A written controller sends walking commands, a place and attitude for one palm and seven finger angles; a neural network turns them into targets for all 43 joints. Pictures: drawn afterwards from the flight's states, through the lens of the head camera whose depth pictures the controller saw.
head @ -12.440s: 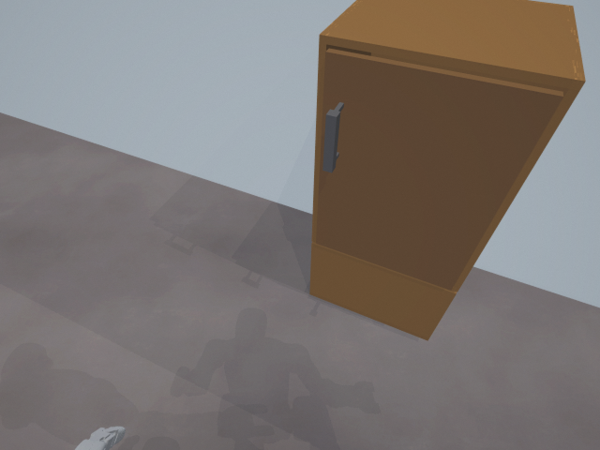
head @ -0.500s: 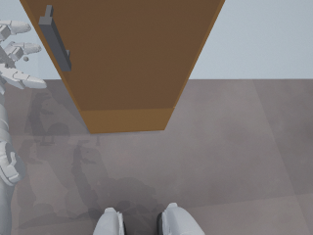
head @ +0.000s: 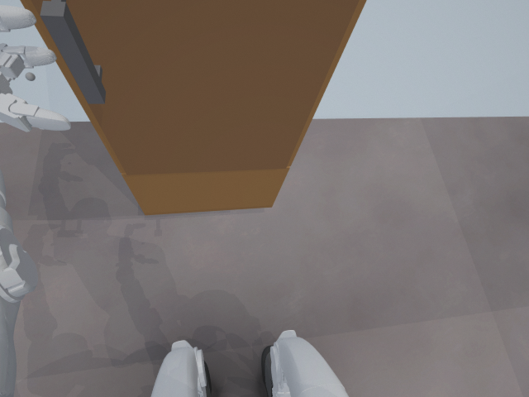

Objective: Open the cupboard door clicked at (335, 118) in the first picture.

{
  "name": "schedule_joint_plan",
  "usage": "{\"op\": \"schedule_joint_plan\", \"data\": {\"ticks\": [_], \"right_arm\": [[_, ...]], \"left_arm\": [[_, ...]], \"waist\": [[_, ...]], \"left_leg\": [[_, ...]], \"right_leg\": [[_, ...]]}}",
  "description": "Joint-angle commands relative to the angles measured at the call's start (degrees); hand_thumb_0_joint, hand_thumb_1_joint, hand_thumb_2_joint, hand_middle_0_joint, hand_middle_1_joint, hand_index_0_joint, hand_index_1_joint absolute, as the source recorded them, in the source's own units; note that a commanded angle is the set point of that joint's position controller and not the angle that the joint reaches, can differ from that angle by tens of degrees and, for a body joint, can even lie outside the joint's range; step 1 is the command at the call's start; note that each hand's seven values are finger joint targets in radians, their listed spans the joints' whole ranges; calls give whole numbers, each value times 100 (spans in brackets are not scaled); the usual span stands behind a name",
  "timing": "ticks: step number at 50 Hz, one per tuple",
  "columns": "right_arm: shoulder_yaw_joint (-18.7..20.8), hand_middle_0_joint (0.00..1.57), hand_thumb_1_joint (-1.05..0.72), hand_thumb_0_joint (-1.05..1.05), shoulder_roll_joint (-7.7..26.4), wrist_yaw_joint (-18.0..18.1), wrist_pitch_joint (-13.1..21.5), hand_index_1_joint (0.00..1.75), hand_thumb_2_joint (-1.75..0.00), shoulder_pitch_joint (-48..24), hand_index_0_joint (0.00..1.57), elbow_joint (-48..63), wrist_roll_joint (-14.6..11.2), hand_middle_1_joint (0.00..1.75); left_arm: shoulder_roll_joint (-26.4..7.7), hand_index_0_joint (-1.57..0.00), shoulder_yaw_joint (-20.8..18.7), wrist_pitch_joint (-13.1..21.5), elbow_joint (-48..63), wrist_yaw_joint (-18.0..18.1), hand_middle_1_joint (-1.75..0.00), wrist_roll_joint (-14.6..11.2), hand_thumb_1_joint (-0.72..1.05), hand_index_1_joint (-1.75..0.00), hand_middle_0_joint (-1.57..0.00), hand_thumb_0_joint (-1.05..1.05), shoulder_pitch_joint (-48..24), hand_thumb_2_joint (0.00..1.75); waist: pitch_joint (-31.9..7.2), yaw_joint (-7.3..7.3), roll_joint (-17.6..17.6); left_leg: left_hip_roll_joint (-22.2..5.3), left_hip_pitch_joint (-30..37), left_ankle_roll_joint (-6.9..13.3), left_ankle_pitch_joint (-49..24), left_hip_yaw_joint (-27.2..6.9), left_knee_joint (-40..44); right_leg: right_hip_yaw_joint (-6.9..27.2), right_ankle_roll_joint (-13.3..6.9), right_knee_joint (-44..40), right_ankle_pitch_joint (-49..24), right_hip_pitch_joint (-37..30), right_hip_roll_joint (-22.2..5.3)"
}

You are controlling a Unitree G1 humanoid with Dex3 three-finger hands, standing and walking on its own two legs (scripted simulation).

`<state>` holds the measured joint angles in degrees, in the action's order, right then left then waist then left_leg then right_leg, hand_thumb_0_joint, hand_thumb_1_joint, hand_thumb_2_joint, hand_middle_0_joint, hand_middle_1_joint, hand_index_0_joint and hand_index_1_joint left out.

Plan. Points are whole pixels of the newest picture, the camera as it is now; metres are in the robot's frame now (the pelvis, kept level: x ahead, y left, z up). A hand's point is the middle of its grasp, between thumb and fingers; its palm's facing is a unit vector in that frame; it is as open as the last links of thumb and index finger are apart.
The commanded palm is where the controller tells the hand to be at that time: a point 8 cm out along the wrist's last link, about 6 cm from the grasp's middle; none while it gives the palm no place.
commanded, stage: slide the fingers in behind the handle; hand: left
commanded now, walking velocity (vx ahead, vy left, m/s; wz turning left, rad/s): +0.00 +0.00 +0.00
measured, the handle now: (80, 48) +0.58 +0.20 +0.08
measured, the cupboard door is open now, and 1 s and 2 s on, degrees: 0 0 0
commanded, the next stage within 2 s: close the thumb around the handle in 1.40 s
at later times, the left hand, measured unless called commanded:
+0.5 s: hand (67, 78) +0.53 +0.21 +0.09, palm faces +0.00 -1.00 +0.01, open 14.0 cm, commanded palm +0.51 +0.25 +0.08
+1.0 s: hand (92, 79) +0.53 +0.18 +0.09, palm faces +0.00 -1.00 +0.00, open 14.0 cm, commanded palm +0.50 +0.22 +0.08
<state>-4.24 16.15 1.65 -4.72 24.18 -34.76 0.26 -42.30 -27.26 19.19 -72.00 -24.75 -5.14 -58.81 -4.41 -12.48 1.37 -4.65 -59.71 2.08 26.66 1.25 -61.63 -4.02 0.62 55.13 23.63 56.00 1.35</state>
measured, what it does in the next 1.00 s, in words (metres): stands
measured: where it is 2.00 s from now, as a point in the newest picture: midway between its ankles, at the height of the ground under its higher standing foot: outside the picture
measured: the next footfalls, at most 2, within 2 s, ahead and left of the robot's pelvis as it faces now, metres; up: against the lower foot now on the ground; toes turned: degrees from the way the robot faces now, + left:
none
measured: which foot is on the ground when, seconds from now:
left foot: down 0.00-1.00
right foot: down 0.00-1.00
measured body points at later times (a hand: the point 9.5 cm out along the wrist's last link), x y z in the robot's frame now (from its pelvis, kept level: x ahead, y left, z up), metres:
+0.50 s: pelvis +0.01 +0.00 +0.01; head +0.15 +0.03 +0.43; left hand +0.52 +0.26 +0.09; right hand +0.00 -0.26 -0.10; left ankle +0.01 +0.09 -0.66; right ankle +0.02 -0.13 -0.66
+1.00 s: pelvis +0.00 -0.01 +0.00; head +0.14 +0.01 +0.43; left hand +0.52 +0.23 +0.09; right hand -0.01 -0.28 -0.10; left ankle +0.01 +0.09 -0.66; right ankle +0.02 -0.14 -0.66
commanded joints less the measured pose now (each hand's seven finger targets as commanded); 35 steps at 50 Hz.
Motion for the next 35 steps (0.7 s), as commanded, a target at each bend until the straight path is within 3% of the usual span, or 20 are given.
{"op": "schedule_joint_plan", "data": {"ticks": [1,2,4,5,9,12,15,17,18,19,20,23,25,27,29,30,31,33,34,35], "right_arm": [[489,20,-90,0,1149,22,17,30,-90,1144,20,169,49,30],[497,20,-90,0,1166,19,9,30,-90,1153,20,183,52,30],[512,20,-90,0,1150,6,-12,30,-90,1185,20,183,71,30],[529,20,-90,0,1103,-24,0,30,-90,1175,20,181,73,30],[534,20,-90,0,1099,-50,-10,30,-90,1153,20,191,76,30],[521,20,-90,0,1065,-59,-7,30,-90,1113,20,188,57,30],[556,20,-90,0,1062,-78,10,30,-90,1129,20,208,87,30],[570,20,-90,0,1037,-105,13,30,-90,1097,20,219,99,30],[574,20,-90,0,1027,-108,15,30,-90,1129,20,180,105,30],[579,20,-90,0,1041,-111,10,30,-90,1114,20,187,100,30],[578,20,-90,0,1038,-113,-8,30,-90,1110,20,198,82,30],[554,20,-90,0,1030,-89,-6,30,-90,1062,20,197,57,30],[571,20,-90,0,1024,-83,8,30,-90,1052,20,209,68,30],[586,20,-90,0,973,-107,37,30,-90,1015,20,214,82,30],[600,20,-90,0,960,-124,59,30,-90,1012,20,160,95,30],[599,20,-90,0,963,-132,56,30,-90,1010,20,149,92,30],[594,20,-90,0,954,-137,55,30,-90,984,20,150,76,30],[582,20,-90,0,979,-118,52,30,-90,1005,20,143,63,30],[578,20,-90,0,990,-99,35,30,-90,982,20,158,41,30],[558,20,-90,0,974,-100,44,30,-90,945,20,167,34,30]], "left_arm": [[-1229,-30,-33,242,1287,63,-120,-123,-50,-120,-30,0,-2280,30],[-1367,-30,-125,242,1407,104,-120,-97,-50,-120,-30,0,-2240,30],[-1325,-30,-126,284,1669,219,-120,-86,-50,-120,-30,0,-2376,30],[-1082,-30,-19,286,1676,268,-120,-97,-50,-120,-30,0,-2296,30],[-1117,-30,-179,337,1535,480,-120,-87,-50,-120,-30,0,-2068,30],[-778,-30,161,284,1313,577,-120,18,-50,-120,-30,0,-2176,30],[-801,-30,99,417,1686,650,-120,46,-50,-120,-30,0,-2205,30],[-599,-30,143,476,1749,670,-120,-10,-50,-120,-30,0,-2023,30],[-470,-30,190,506,1721,667,-120,-77,-50,-120,-30,0,-2073,30],[-567,-30,76,504,1694,668,-120,-100,-50,-120,-30,0,-2009,30],[-560,-30,51,462,1507,663,-120,-104,-50,-120,-30,0,-1852,30],[-452,-30,195,385,1326,703,-120,-69,-50,-120,-30,0,-2070,30],[-572,-30,139,442,1537,774,-120,-1,-50,-120,-30,0,-2156,30],[-388,-30,248,580,1832,831,-120,13,-50,-120,-30,0,-2196,30],[-344,-30,229,699,1955,865,-120,-37,-50,-120,-30,0,-2261,30],[-308,-30,218,707,1870,875,-120,-59,-50,-120,-30,0,-2186,30],[-173,-30,303,674,1724,871,-120,-73,-50,-120,-30,0,-2115,30],[-260,-30,220,574,1454,881,-120,-83,-50,-120,-30,0,-2050,30],[-352,-30,206,508,1315,892,-120,-26,-50,-120,-30,0,-2006,30],[-189,-30,373,431,1206,897,-120,-10,-50,-120,-30,0,-2090,30]], "waist": [[-3048,-5,1191],[-3111,76,1303],[-3303,74,1335],[-3271,68,1413],[-2990,105,1092],[-2599,-19,986],[-3007,98,1341],[-3104,127,1273],[-3068,47,1051],[-3117,107,1057],[-3023,118,816],[-2611,13,602],[-2822,84,870],[-3118,114,1046],[-3229,104,1154],[-3224,115,992],[-3071,91,951],[-2844,57,615],[-2752,66,612],[-2572,-4,586]], "left_leg": [[154,3075,-63,-2667,-561,622],[145,3140,-86,-2738,-579,658],[130,3367,-105,-3035,-624,648],[143,3427,-105,-3090,-600,637],[160,3167,-90,-2869,-543,683],[177,2924,-72,-2480,-527,760],[154,3404,-138,-2971,-576,738],[151,3499,-149,-3109,-568,712],[145,3498,-127,-3210,-585,687],[155,3400,-126,-3173,-546,688],[177,3203,-106,-3059,-520,700],[227,2764,-40,-2498,-446,730],[226,2931,-68,-2609,-455,737],[217,3209,-98,-2890,-488,686],[199,3372,-116,-3089,-496,627],[209,3297,-112,-2999,-499,636],[224,3182,-106,-2899,-473,652],[255,2804,-46,-2605,-417,666],[261,2661,-45,-2457,-385,693],[285,2493,-26,-2194,-359,712]], "right_leg": [[65,-158,-525,-1546,-695,258],[55,-172,-514,-1544,-731,256],[42,-178,-484,-1674,-718,268],[42,-174,-515,-1711,-694,278],[48,-168,-548,-1680,-831,290],[46,-159,-592,-1462,-736,265],[38,-192,-536,-1625,-706,261],[37,-191,-540,-1703,-753,266],[28,-186,-524,-1817,-788,281],[48,-172,-522,-1886,-896,277],[47,-168,-520,-1924,-1028,278],[95,-153,-572,-1744,-1052,253],[110,-154,-544,-1783,-1052,231],[110,-170,-491,-1899,-1029,235],[114,-168,-474,-1994,-973,236],[115,-166,-478,-1980,-1060,250],[113,-165,-492,-1962,-1066,246],[146,-151,-530,-1948,-1238,242],[161,-137,-538,-1899,-1248,224],[180,-121,-587,-1755,-1206,212]]}}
